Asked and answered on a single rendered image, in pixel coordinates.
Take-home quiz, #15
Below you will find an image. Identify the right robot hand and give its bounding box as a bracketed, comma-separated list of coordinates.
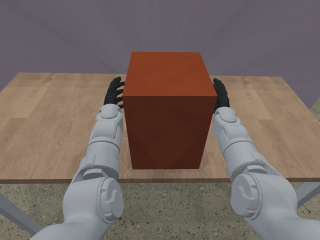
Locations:
[213, 78, 230, 114]

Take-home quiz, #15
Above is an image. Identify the left robot hand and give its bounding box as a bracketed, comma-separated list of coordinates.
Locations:
[103, 76, 125, 109]

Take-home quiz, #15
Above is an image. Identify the robot right forearm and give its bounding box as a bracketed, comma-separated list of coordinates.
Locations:
[211, 107, 298, 202]

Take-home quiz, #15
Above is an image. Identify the robot left forearm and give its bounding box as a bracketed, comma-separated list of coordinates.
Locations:
[62, 103, 124, 217]

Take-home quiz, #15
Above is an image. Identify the carton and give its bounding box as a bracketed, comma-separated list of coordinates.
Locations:
[122, 51, 218, 170]

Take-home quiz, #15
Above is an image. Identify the table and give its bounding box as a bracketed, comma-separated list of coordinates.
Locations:
[0, 72, 320, 236]

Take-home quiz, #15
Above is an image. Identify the left robot upper arm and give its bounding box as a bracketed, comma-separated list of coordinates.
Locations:
[29, 176, 124, 240]

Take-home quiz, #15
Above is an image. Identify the right robot upper arm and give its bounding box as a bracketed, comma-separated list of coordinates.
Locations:
[230, 172, 320, 240]

